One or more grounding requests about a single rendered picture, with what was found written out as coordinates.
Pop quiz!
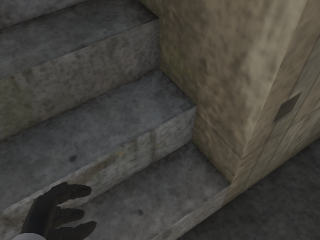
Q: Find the left robot hand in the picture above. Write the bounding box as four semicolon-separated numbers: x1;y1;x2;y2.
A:
20;182;97;240

